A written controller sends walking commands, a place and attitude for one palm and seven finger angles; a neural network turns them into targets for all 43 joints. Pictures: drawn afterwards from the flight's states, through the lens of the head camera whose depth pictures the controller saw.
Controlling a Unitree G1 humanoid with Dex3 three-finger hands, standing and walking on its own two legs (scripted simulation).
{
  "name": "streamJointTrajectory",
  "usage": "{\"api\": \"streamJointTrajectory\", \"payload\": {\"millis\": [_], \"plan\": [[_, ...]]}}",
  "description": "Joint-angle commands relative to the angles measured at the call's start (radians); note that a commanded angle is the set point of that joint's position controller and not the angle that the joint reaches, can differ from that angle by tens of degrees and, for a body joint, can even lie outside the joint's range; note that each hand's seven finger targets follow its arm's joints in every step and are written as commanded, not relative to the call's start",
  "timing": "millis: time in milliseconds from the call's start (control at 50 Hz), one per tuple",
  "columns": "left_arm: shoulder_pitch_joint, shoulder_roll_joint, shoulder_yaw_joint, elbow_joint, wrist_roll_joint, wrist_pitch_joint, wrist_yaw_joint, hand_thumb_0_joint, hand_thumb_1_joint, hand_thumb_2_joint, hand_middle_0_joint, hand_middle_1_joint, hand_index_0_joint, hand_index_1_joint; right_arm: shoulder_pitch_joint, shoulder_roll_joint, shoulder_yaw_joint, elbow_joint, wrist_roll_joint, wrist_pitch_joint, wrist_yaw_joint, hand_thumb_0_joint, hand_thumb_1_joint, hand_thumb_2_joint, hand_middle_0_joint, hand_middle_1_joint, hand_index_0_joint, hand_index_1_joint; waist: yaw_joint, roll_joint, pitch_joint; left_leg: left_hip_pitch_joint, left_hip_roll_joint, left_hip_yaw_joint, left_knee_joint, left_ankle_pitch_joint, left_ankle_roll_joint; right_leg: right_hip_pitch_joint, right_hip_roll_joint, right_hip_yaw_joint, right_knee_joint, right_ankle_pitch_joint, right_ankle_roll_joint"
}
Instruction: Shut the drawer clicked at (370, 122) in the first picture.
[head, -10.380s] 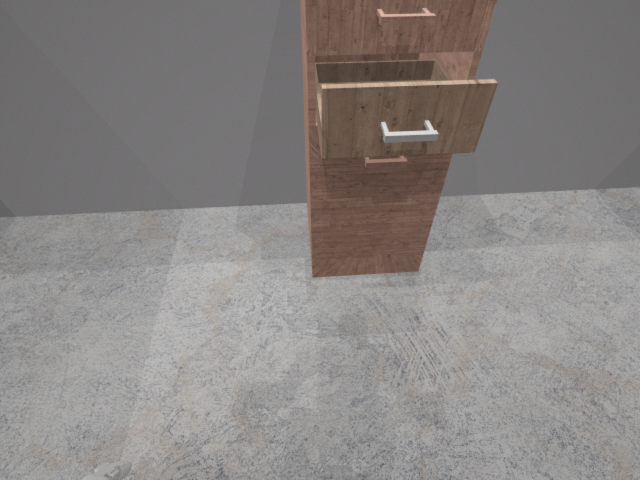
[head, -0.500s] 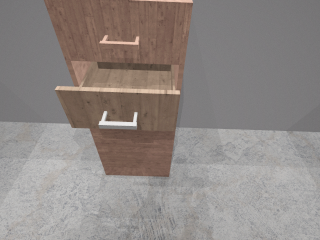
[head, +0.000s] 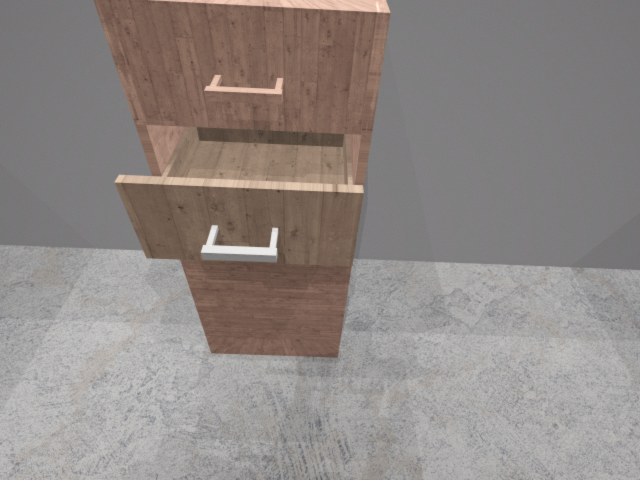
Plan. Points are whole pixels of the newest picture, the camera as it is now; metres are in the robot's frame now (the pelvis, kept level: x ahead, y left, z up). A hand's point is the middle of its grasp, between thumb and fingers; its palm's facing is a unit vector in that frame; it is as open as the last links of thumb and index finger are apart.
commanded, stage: look again from close up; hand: left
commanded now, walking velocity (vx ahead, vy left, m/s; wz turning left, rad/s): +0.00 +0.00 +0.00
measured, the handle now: (242, 243) +0.47 +0.16 +0.01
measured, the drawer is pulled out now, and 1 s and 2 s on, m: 0.17 0.17 0.17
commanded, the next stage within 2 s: shuffle to correct the standing spot in 0.06 s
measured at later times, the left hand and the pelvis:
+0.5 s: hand out of the picture -0.02 +0.13 -0.18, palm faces +0.03 -0.99 -0.14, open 7.4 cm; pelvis +0.03 -0.02 +0.00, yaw -2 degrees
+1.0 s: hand out of the picture +0.01 +0.15 -0.19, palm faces +0.10 -0.98 -0.17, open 7.4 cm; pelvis +0.02 -0.01 -0.01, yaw +1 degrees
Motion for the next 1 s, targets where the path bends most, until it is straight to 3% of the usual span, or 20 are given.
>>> {"api": "streamJointTrajectory", "payload": {"millis": [0,140,180,240,300,380,440,480,520,540,580,640,700,740,780,820,840,900,960,980], "plan": [[0.087,0.069,0.018,-0.022,0.004,-0.005,0.005,0.000,0.900,0.900,-0.200,-0.300,-0.200,-0.300,0.061,-0.098,-0.019,-0.024,0.001,-0.011,-0.009,0.000,-0.900,-0.900,0.200,0.300,0.200,0.300,0.000,0.014,0.116,-0.146,0.161,-0.208,-0.197,-0.218,-0.040,0.007,-0.043,0.079,-0.062,-0.059,-0.031],[0.082,0.058,0.021,-0.024,0.003,-0.006,0.005,0.000,0.900,0.900,-0.200,-0.300,-0.200,-0.300,0.073,-0.089,-0.020,-0.016,0.000,-0.015,-0.010,0.000,-0.900,-0.900,0.200,0.300,0.200,0.300,0.001,0.005,0.101,-0.138,0.166,-0.208,-0.201,-0.199,-0.040,0.013,-0.042,0.079,-0.048,-0.033,-0.031],[0.082,0.046,0.019,-0.014,0.002,-0.006,0.002,0.000,0.900,0.900,-0.200,-0.300,-0.200,-0.300,0.088,-0.087,-0.020,-0.006,-0.003,-0.018,-0.014,0.000,-0.900,-0.900,0.200,0.300,0.200,0.300,-0.007,0.004,0.093,-0.119,0.178,-0.224,-0.222,-0.256,-0.039,0.009,-0.028,0.069,-0.042,-0.060,-0.027],[0.077,0.044,0.026,-0.018,0.012,0.007,-0.006,0.000,0.900,0.900,-0.200,-0.300,-0.200,-0.300,0.091,-0.110,-0.033,-0.001,-0.006,-0.014,-0.020,0.000,-0.900,-0.900,0.200,0.300,0.200,0.300,-0.009,0.025,0.123,-0.134,0.224,-0.274,-0.265,-0.401,-0.019,-0.033,0.002,0.038,0.021,-0.131,-0.026],[0.078,0.043,0.035,-0.031,0.020,0.021,-0.019,0.000,0.900,0.900,-0.200,-0.300,-0.200,-0.300,0.087,-0.138,-0.048,-0.007,-0.008,-0.011,-0.028,0.000,-0.900,-0.900,0.200,0.300,0.200,0.300,-0.010,0.062,0.143,-0.138,0.279,-0.317,-0.288,-0.465,0.014,-0.085,0.022,0.017,0.106,-0.162,-0.032],[0.077,0.033,0.046,-0.048,0.019,0.030,-0.034,0.000,0.900,0.900,-0.200,-0.300,-0.200,-0.300,0.085,-0.148,-0.059,-0.014,-0.011,-0.016,-0.038,0.000,-0.900,-0.900,0.200,0.300,0.200,0.300,-0.010,0.085,0.144,-0.118,0.321,-0.326,-0.261,-0.407,0.049,-0.121,0.018,0.028,0.155,-0.154,-0.042],[0.077,0.037,0.053,-0.057,0.018,0.029,-0.041,0.000,0.900,0.900,-0.200,-0.300,-0.200,-0.300,0.089,-0.148,-0.061,-0.017,-0.013,-0.018,-0.042,0.000,-0.900,-0.900,0.200,0.300,0.200,0.300,-0.009,0.065,0.144,-0.118,0.318,-0.306,-0.212,-0.345,0.050,-0.098,0.018,0.034,0.097,-0.132,-0.048],[0.115,0.035,0.051,-0.044,0.014,0.015,-0.032,0.000,0.900,0.900,-0.200,-0.300,-0.200,-0.300,0.082,-0.108,-0.048,-0.019,-0.010,-0.021,-0.040,0.000,-0.900,-0.900,0.200,0.300,0.200,0.300,0.009,0.014,0.136,-0.179,0.233,-0.215,-0.117,-0.234,0.007,0.012,-0.009,0.096,-0.011,-0.059,-0.061],[0.138,0.064,0.043,-0.022,0.003,-0.006,-0.016,0.000,0.900,0.900,-0.200,-0.300,-0.200,-0.300,0.074,-0.046,-0.021,-0.021,-0.002,-0.026,-0.033,0.000,-0.900,-0.900,0.200,0.300,0.200,0.300,0.007,-0.107,0.104,-0.180,0.114,-0.069,0.013,-0.099,-0.046,0.064,-0.106,0.218,-0.082,0.056,-0.095],[0.132,0.078,0.037,-0.014,-0.006,-0.018,-0.010,0.000,0.900,0.900,-0.200,-0.300,-0.200,-0.300,0.083,-0.025,-0.012,-0.013,0.000,-0.021,-0.031,0.000,-0.900,-0.900,0.200,0.300,0.200,0.300,-0.008,-0.157,0.077,-0.127,0.097,-0.046,0.045,-0.091,-0.063,0.045,-0.153,0.248,-0.121,0.130,-0.104],[0.096,0.080,0.027,-0.017,-0.013,-0.032,0.001,0.000,0.900,0.900,-0.200,-0.300,-0.200,-0.300,0.106,-0.021,-0.004,0.005,0.002,-0.016,-0.028,0.000,-0.900,-0.900,0.200,0.300,0.200,0.300,-0.025,-0.107,0.047,-0.033,0.114,-0.066,0.009,-0.013,-0.072,0.036,-0.151,0.209,-0.107,0.344,-0.084],[0.105,0.107,0.031,-0.025,-0.014,-0.029,0.017,0.000,0.900,0.900,-0.200,-0.300,-0.200,-0.300,0.094,-0.039,-0.009,0.006,0.012,-0.009,-0.033,0.000,-0.900,-0.900,0.200,0.300,0.200,0.300,-0.006,-0.039,0.014,-0.052,0.121,-0.059,0.000,0.034,-0.082,0.143,-0.142,0.166,-0.021,0.682,-0.026],[0.110,0.155,0.051,-0.034,-0.009,-0.017,0.029,0.000,0.900,0.900,-0.200,-0.300,-0.200,-0.300,0.081,-0.060,-0.025,-0.018,0.012,0.012,-0.036,0.000,-0.900,-0.900,0.200,0.300,0.200,0.300,0.006,-0.069,-0.019,-0.109,0.099,-0.023,0.074,-0.070,-0.098,0.233,-0.193,0.190,0.009,0.919,-0.015],[0.120,0.167,0.063,-0.029,-0.002,-0.011,0.035,0.000,0.900,0.900,-0.200,-0.300,-0.200,-0.300,0.051,-0.068,-0.036,-0.041,0.009,0.027,-0.039,0.000,-0.900,-0.900,0.200,0.300,0.200,0.300,0.025,-0.113,-0.021,-0.187,0.085,-0.025,0.219,-0.227,-0.106,0.276,-0.245,0.223,0.009,1.050,-0.044],[0.109,0.162,0.066,-0.031,0.004,-0.003,0.036,0.000,0.900,0.900,-0.200,-0.300,-0.200,-0.300,0.002,-0.073,-0.043,-0.060,0.008,0.038,-0.039,0.000,-0.900,-0.900,0.200,0.300,0.200,0.300,0.033,-0.102,0.001,-0.226,0.087,-0.071,0.369,-0.288,-0.107,0.236,-0.288,0.242,-0.016,0.994,-0.121],[0.052,0.156,0.067,-0.055,0.008,0.002,0.031,0.000,0.900,0.900,-0.200,-0.300,-0.200,-0.300,-0.020,-0.068,-0.048,-0.078,0.008,0.045,-0.031,0.000,-0.900,-0.900,0.200,0.300,0.200,0.300,0.018,-0.090,0.019,-0.222,0.086,-0.106,0.451,-0.278,-0.110,0.157,-0.290,0.228,-0.038,0.798,-0.217],[0.029,0.158,0.068,-0.070,0.010,0.004,0.028,0.000,0.900,0.900,-0.200,-0.300,-0.200,-0.300,-0.035,-0.065,-0.051,-0.084,0.007,0.047,-0.026,0.000,-0.900,-0.900,0.200,0.300,0.200,0.300,0.016,-0.080,0.030,-0.219,0.086,-0.111,0.466,-0.269,-0.113,0.120,-0.281,0.217,-0.055,0.693,-0.236],[-0.045,0.176,0.075,-0.102,0.016,0.010,0.019,0.000,0.900,0.900,-0.200,-0.300,-0.200,-0.300,-0.032,-0.058,-0.052,-0.100,0.009,0.042,-0.011,0.000,-0.900,-0.900,0.200,0.300,0.200,0.300,-0.003,-0.119,0.030,-0.144,0.091,-0.102,0.372,-0.232,-0.110,0.019,-0.249,0.184,-0.090,0.389,-0.226],[-0.087,0.191,0.079,-0.116,0.008,0.020,0.007,0.000,0.900,0.900,-0.200,-0.300,-0.200,-0.300,0.026,-0.057,-0.048,-0.086,0.004,0.028,-0.009,0.000,-0.900,-0.900,0.200,0.300,0.200,0.300,-0.035,-0.136,0.024,0.023,0.075,-0.053,0.105,-0.039,-0.110,-0.087,-0.186,0.146,-0.042,0.111,-0.152],[-0.084,0.176,0.076,-0.118,0.003,0.024,0.002,0.000,0.900,0.900,-0.200,-0.300,-0.200,-0.300,0.041,-0.069,-0.046,-0.080,0.004,0.018,-0.011,0.000,-0.900,-0.900,0.200,0.300,0.200,0.300,-0.036,-0.079,0.030,0.080,0.085,-0.062,0.025,0.027,-0.105,-0.128,-0.142,0.125,0.000,0.038,-0.115]]}}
